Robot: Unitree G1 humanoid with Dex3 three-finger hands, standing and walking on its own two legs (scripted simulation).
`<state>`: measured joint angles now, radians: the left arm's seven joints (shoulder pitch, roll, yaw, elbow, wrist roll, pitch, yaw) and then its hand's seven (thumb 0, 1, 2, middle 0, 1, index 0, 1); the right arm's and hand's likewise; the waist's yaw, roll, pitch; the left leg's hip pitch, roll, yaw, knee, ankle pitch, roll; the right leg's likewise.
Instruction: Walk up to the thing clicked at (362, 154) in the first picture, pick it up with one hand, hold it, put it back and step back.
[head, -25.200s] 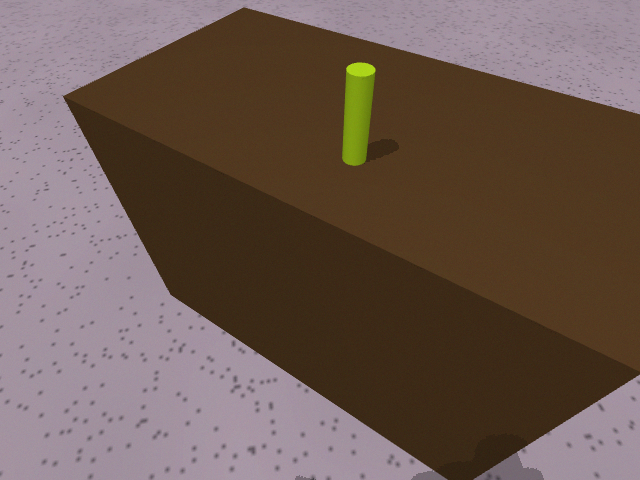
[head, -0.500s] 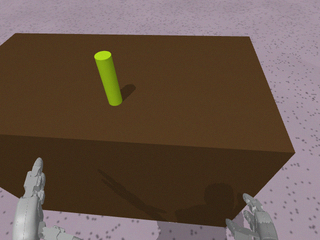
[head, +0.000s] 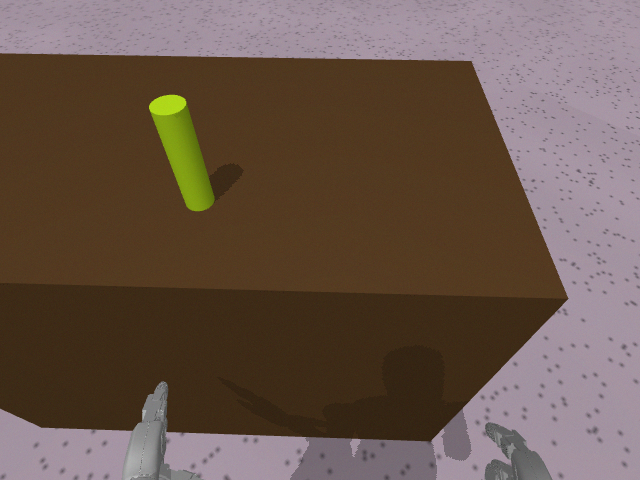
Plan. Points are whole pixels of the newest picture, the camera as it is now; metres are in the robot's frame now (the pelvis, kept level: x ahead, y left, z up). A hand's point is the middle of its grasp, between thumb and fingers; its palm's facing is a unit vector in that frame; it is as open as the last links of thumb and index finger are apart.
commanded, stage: home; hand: left
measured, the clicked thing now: (185, 158) +0.51 +0.19 +0.12
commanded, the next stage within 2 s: stand in 1.90 s
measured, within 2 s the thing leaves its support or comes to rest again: neither
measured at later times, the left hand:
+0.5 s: hand out of the picture +0.08 +0.25 -0.13, palm faces -0.06 -0.92 -0.39, open 17.6 cm
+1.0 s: hand out of the picture +0.02 +0.26 -0.14, palm faces -0.07 -0.93 -0.36, open 17.6 cm
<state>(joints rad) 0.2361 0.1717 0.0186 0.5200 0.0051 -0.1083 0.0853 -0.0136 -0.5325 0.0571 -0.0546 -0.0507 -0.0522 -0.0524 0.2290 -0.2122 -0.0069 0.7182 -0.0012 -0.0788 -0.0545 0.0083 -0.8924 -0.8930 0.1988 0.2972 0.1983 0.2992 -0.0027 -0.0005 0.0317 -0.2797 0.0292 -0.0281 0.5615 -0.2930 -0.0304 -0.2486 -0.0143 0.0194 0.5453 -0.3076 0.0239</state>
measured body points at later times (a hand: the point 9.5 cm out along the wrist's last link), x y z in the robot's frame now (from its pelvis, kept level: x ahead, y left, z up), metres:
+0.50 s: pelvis -0.02 +0.00 +0.00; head -0.03 -0.01 +0.45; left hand +0.09 +0.30 -0.10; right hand +0.08 -0.29 -0.12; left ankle +0.00 +0.14 -0.73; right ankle -0.01 -0.14 -0.73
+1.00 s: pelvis -0.03 +0.00 +0.01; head -0.04 +0.00 +0.46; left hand +0.02 +0.30 -0.12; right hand +0.01 -0.30 -0.13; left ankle +0.00 +0.14 -0.73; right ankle -0.01 -0.14 -0.73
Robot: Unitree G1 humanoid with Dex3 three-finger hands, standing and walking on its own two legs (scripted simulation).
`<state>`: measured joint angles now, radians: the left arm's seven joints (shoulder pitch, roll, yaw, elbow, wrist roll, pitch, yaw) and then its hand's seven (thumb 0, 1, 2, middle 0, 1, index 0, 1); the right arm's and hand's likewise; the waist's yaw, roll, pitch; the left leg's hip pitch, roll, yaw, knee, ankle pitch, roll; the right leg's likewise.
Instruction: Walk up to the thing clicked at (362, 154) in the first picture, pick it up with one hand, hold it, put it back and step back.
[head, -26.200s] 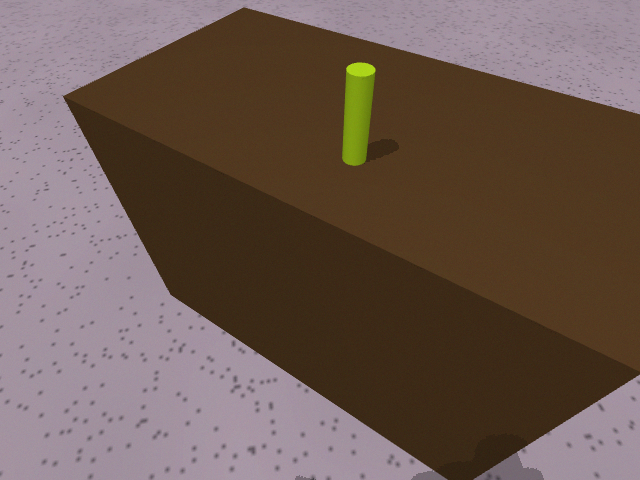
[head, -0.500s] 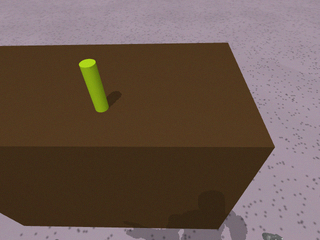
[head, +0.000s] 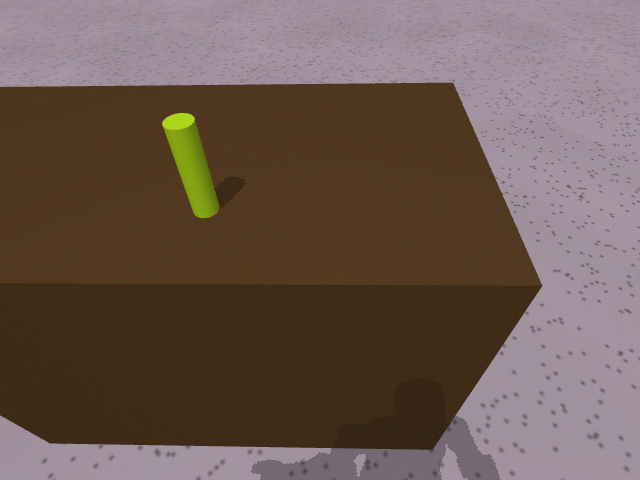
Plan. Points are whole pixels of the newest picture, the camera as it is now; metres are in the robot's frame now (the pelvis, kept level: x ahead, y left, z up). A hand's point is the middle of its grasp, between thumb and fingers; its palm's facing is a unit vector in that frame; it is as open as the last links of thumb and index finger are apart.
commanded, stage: home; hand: left
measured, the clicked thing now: (193, 169) +0.54 +0.20 +0.10
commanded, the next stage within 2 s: stand in 0.90 s
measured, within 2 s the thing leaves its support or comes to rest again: neither
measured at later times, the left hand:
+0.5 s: hand out of the picture +0.09 +0.26 -0.15, palm faces -0.06 -0.93 -0.36, open 17.7 cm
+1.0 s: hand out of the picture +0.11 +0.26 -0.15, palm faces -0.06 -0.93 -0.36, open 17.6 cm
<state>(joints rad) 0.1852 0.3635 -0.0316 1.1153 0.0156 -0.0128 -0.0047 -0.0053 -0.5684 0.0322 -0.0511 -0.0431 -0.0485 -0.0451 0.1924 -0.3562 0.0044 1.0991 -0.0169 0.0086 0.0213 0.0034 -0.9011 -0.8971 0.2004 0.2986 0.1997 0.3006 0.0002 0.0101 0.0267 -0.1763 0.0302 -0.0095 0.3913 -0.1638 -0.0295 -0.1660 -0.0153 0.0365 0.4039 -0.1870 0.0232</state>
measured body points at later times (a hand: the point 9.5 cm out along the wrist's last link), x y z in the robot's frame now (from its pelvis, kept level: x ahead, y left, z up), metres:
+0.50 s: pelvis +0.02 +0.00 +0.00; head +0.02 +0.00 +0.45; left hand +0.10 +0.30 -0.13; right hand +0.09 -0.30 -0.13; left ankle +0.03 +0.14 -0.74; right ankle +0.02 -0.14 -0.74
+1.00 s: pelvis +0.03 +0.01 +0.00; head +0.03 +0.00 +0.45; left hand +0.11 +0.31 -0.13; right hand +0.09 -0.30 -0.13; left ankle +0.03 +0.14 -0.74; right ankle +0.02 -0.14 -0.74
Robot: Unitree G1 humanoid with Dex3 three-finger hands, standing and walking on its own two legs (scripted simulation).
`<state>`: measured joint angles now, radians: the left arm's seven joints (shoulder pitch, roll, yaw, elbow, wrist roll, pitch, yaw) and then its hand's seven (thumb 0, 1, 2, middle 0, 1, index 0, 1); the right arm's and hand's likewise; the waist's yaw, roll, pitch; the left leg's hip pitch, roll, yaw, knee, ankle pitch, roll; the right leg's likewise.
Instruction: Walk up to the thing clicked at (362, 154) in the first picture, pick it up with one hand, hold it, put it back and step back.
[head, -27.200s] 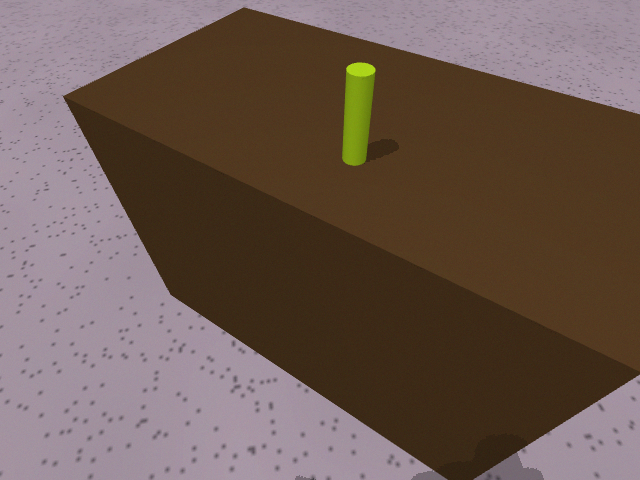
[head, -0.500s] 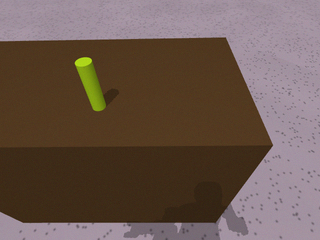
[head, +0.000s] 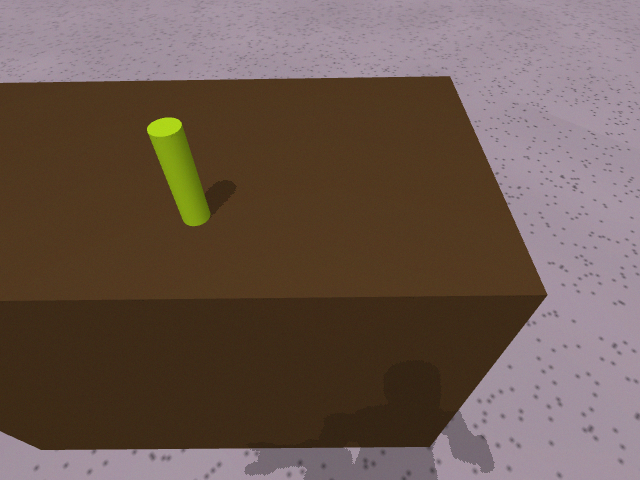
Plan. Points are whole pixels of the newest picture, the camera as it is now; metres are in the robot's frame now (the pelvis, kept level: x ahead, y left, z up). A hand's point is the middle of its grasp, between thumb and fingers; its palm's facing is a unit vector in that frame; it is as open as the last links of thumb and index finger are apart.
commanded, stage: stand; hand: left
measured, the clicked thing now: (182, 176) +0.51 +0.21 +0.10
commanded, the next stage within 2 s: none
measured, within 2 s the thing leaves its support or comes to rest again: neither
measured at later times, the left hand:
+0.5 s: hand out of the picture +0.07 +0.26 -0.16, palm faces -0.05 -0.94 -0.35, open 8.7 cm
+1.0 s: hand out of the picture +0.07 +0.26 -0.16, palm faces -0.05 -0.94 -0.35, open 7.4 cm
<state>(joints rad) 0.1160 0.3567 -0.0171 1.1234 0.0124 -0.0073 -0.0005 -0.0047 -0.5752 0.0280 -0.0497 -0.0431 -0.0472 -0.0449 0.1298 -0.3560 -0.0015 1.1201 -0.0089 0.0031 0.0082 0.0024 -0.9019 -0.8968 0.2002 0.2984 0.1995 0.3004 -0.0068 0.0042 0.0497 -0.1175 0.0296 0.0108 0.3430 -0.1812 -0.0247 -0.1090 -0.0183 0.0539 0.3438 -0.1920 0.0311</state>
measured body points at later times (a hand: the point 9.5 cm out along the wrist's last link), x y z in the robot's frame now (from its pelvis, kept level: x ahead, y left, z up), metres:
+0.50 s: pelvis +0.00 +0.00 +0.00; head +0.01 +0.00 +0.45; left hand +0.07 +0.30 -0.13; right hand +0.06 -0.30 -0.13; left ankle +0.00 +0.13 -0.75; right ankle +0.00 -0.14 -0.75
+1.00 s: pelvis +0.00 +0.00 +0.00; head +0.00 +0.00 +0.45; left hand +0.07 +0.31 -0.13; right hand +0.06 -0.30 -0.13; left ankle +0.00 +0.13 -0.75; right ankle +0.00 -0.14 -0.75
